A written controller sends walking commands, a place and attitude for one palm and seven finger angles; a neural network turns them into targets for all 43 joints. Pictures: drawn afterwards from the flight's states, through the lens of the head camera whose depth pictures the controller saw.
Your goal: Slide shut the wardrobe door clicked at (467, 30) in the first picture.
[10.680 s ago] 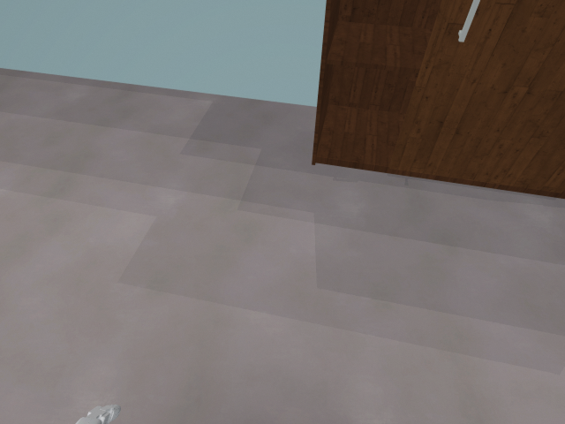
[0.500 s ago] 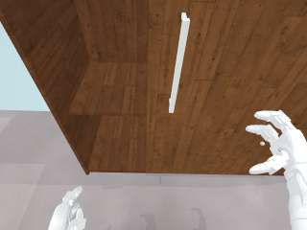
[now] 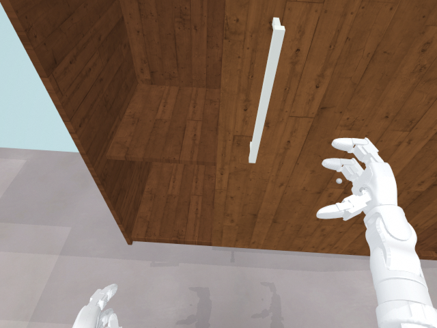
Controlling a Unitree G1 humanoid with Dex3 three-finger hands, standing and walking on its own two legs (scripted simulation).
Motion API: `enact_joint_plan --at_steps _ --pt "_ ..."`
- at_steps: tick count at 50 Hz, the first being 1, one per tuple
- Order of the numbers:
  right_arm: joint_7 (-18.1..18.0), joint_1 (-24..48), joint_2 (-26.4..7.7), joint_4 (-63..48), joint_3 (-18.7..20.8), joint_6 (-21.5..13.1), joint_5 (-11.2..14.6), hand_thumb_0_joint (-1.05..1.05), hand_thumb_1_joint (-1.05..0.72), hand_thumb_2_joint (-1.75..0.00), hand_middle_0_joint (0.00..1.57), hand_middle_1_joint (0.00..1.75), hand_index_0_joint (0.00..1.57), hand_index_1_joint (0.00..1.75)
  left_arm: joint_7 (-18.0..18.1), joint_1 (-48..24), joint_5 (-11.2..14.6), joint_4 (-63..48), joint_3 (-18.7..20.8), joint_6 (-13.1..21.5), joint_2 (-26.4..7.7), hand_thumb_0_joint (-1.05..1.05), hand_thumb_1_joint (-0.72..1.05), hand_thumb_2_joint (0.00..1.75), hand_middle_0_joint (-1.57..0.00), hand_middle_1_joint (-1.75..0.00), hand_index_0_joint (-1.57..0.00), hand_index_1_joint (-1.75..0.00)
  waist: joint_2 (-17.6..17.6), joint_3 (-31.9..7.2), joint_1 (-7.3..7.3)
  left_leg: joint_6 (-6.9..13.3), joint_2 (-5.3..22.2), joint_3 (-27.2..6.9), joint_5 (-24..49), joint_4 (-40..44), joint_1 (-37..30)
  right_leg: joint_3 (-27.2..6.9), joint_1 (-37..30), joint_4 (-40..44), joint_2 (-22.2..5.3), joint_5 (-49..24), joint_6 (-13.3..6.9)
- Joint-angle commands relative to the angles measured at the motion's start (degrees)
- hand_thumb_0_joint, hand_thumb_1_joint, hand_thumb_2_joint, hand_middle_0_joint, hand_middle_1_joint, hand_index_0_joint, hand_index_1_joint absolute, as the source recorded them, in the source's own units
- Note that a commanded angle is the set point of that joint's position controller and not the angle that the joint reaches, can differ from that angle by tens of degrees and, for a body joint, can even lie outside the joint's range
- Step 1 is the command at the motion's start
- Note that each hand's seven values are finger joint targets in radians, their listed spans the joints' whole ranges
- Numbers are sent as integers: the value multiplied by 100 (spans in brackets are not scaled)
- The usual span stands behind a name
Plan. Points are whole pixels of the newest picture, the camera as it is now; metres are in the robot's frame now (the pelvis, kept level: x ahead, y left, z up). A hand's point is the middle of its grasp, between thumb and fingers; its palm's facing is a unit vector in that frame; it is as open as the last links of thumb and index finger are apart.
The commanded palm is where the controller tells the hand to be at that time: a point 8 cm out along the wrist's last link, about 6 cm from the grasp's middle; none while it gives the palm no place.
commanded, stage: move the hooked fingers beside the handle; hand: right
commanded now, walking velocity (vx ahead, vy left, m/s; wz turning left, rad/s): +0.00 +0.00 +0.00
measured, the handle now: (262, 103) +0.54 -0.04 +0.13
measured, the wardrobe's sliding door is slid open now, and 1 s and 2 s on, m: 0.38 0.38 0.38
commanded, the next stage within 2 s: feel for the door with the fingertips in 1.58 s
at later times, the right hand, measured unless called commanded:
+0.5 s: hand (302, 148) +0.45 -0.12 +0.10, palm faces -0.04 +1.00 +0.00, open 14.0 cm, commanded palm +0.43 -0.18 +0.10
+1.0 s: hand (288, 132) +0.50 -0.10 +0.09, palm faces -0.03 +1.00 +0.00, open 13.8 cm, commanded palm +0.47 -0.16 +0.09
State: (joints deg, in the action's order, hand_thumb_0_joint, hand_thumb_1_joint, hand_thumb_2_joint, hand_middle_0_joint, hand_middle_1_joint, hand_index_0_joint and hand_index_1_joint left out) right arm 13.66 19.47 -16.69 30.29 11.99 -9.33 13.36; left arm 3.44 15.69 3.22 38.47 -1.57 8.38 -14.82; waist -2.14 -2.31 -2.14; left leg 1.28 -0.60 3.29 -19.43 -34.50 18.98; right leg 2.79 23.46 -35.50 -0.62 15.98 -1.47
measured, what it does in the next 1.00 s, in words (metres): stands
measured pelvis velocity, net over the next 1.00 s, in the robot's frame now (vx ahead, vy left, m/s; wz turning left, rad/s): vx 0.00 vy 0.01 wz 0.05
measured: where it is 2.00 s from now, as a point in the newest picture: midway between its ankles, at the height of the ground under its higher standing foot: outside the picture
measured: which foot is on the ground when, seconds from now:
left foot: down 0.00-1.00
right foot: down 0.00-1.00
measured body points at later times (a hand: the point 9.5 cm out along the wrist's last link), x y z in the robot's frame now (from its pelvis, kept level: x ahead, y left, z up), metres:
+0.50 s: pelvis +0.00 +0.01 -0.01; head +0.05 +0.02 +0.44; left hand +0.05 +0.27 -0.13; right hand +0.44 -0.17 +0.10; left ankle -0.02 +0.10 -0.73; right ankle +0.02 -0.10 -0.73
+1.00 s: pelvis +0.00 +0.01 -0.02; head +0.09 +0.01 +0.43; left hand -0.02 +0.26 -0.14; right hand +0.50 -0.15 +0.09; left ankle -0.02 +0.10 -0.73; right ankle +0.02 -0.10 -0.73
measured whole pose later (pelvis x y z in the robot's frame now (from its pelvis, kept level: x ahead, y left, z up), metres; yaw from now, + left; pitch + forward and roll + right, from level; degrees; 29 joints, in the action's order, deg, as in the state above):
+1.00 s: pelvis +0.00 +0.01 -0.02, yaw +3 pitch +14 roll +1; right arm 4.8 50.4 -18.5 63.7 17.7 -19.1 4.9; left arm -1.4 25.0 0.4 38.7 0.0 -0.3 -14.7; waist -1.8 -4.4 -8.5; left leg 1.8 -2.3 1.5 -21.7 -42.2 34.4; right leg 4.4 38.0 -43.2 -2.8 19.1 -1.1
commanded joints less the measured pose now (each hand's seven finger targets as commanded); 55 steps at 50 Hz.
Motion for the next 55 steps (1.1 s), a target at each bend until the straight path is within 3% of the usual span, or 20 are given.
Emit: enact_joint_plan --at_steps 1,4,6,10,15,18,23,26,28,29,32,34,37,38,39,41,47,49,53,55 --pt "-194 2480 -1000 -937 192 -481 -50 0 50 -30 30 120 30 120 24 -103 -2 -696 270 114 -764 0 90 90 -20 -30 -20 -30 59 -1416 -75 -35 -32 -126 1543 439 195 -405 -1237 305 -2 -1146 -37" --pt "-288 2659 -986 -749 237 -569 -69 0 50 -30 30 120 30 120 -13 -34 -8 -687 303 44 -758 0 90 90 -20 -30 -20 -30 110 -1633 -63 -41 -44 -145 1718 392 166 -383 -1324 272 -7 -1292 -27" --pt "-354 2826 -977 -428 199 -603 -109 0 50 -30 30 120 30 120 -31 32 -10 -627 295 -32 -774 0 90 90 -20 -30 -20 -30 386 -1484 -109 -50 -51 -156 1684 411 167 -370 -1118 242 -10 -1181 -43" --pt "-469 3457 -1049 -73 221 -726 -210 0 50 -30 30 120 30 120 -49 119 -20 -572 300 -143 -761 0 90 90 -20 -30 -20 -30 154 -1564 -171 -57 -39 -214 1654 366 264 -332 -1049 204 25 -1064 -42" --pt "-554 4070 -714 300 -28 -910 -248 0 50 -30 30 120 30 120 -115 296 -40 -496 334 -204 -731 0 90 90 -20 -30 -20 -30 100 -1839 -277 -57 -77 -213 1777 270 414 -335 -1162 71 20 -1240 -37" --pt "-632 4090 -1051 755 331 -960 -291 0 50 -30 30 120 30 120 -148 441 -72 -452 357 -279 -781 0 90 90 -20 -30 -20 -30 386 -1880 -208 -74 -84 -265 1875 235 270 -294 -867 25 44 -1187 -64" --pt "-666 4462 -1086 1064 358 -1107 -402 0 50 -30 30 120 30 120 -214 621 -99 -432 370 -372 -755 0 90 90 -20 -30 -20 -30 184 -2012 -245 -73 -105 -307 2060 128 304 -228 -751 -88 59 -1301 -79" --pt "-672 4945 -1005 1350 235 -1177 -454 0 50 -30 30 120 30 120 -229 753 -113 -374 377 -437 -761 0 90 90 -20 -30 -20 -30 355 -1869 -398 -88 -123 -313 1908 107 472 -231 -541 -161 55 -1129 -101" --pt "-714 5171 -1071 1480 327 -1228 -479 0 50 -30 30 120 30 120 -246 825 -124 -339 398 -445 -770 0 90 90 -20 -30 -20 -30 71 -2007 -418 -83 -136 -311 1787 67 656 -231 -632 -209 44 -1097 -81" --pt "-732 5328 -946 1567 208 -1242 -482 0 50 -30 30 120 30 120 -254 860 -127 -318 392 -450 -757 0 90 90 -20 -30 -20 -30 120 -1972 -499 -93 -145 -319 1766 65 733 -239 -602 -238 45 -1080 -87" --pt "-806 5617 -1137 1858 381 -1295 -550 0 50 -30 30 120 30 120 -281 1051 -173 -247 413 -470 -809 0 90 90 -20 -30 -20 -30 323 -2141 -555 -109 -166 -335 1783 -22 745 -268 -427 -317 41 -1095 -103" --pt "-847 5845 -1126 1813 377 -1359 -609 0 50 -30 30 120 30 120 -310 1127 -204 -226 420 -473 -793 0 90 90 -20 -30 -20 -30 38 -2446 -567 -100 -173 -323 1868 -123 795 -281 -573 -386 45 -1245 -86" --pt "-885 6005 -1049 2118 332 -1365 -671 0 50 -30 30 120 30 120 -360 1259 -237 -173 429 -513 -800 0 90 90 -20 -30 -20 -30 155 -2369 -677 -114 -205 -303 1900 -170 988 -283 -466 -487 18 -1303 -95" --pt "-909 5924 -1185 2269 463 -1336 -691 0 50 -30 30 120 30 120 -369 1306 -244 -175 435 -528 -828 0 90 90 -20 -30 -20 -30 125 -2361 -622 -105 -206 -320 1881 -185 990 -277 -370 -513 27 -1270 -91" --pt "-932 6082 -1191 2307 428 -1330 -717 0 50 -30 30 120 30 120 -376 1342 -256 -172 426 -543 -831 0 90 90 -20 -30 -20 -30 106 -2331 -686 -113 -203 -321 1850 -195 1023 -285 -311 -512 24 -1231 -88" --pt "-985 5691 -1521 2464 776 -1297 -765 0 50 -30 30 120 30 120 -393 1429 -289 -237 437 -596 -886 0 90 90 -20 -30 -20 -30 225 -2486 -521 -94 -210 -327 1986 -245 826 -258 -182 -550 34 -1335 -105" --pt "-935 5593 -1613 2125 844 -1373 -835 0 50 -30 30 120 30 120 -424 1484 -293 -442 443 -742 -846 0 90 90 -20 -30 -20 -30 120 -2696 -480 -113 -228 -331 2304 -336 692 -186 -172 -604 29 -1564 -108" --pt "-895 5527 -1404 2102 691 -1335 -788 0 50 -30 30 120 30 120 -422 1455 -269 -478 436 -770 -816 0 90 90 -20 -30 -20 -30 101 -2565 -498 -107 -235 -313 2221 -289 715 -170 -147 -573 29 -1455 -99" --pt "-898 5546 -1073 1485 480 -1435 -717 0 50 -30 30 120 30 120 -451 1447 -266 -462 500 -770 -794 0 90 90 -20 -30 -20 -30 -182 -2942 -483 -57 -287 -236 2378 -364 897 -269 -778 -666 -15 -1939 -62" --pt "-916 5566 -658 1573 171 -1387 -669 0 50 -30 30 120 30 120 -468 1390 -242 -407 501 -752 -761 0 90 90 -20 -30 -20 -30 -22 -2580 -607 -76 -308 -192 2185 -284 1119 -281 -752 -646 -32 -1765 -64"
